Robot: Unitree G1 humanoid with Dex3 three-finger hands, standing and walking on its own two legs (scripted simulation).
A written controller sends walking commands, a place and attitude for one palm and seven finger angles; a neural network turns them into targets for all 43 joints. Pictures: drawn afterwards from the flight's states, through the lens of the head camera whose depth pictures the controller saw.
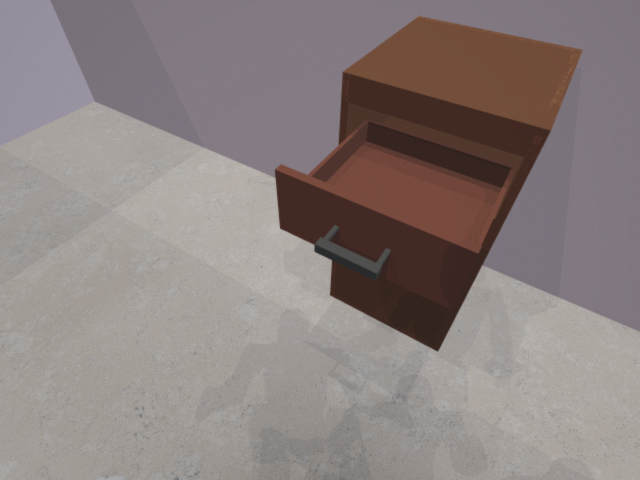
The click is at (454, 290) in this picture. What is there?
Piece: drawer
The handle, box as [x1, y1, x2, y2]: [315, 225, 390, 280]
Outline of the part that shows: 315,243 316,252 374,280 379,274 382,264 390,253 390,250 386,248 376,262 373,262 330,242 330,239 338,230 338,227 335,225 323,238 320,237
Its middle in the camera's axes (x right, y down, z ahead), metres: +0.06 +0.02 +0.70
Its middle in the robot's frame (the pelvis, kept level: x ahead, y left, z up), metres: +0.51 -0.03 -0.05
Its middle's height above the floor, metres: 0.72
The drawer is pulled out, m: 0.30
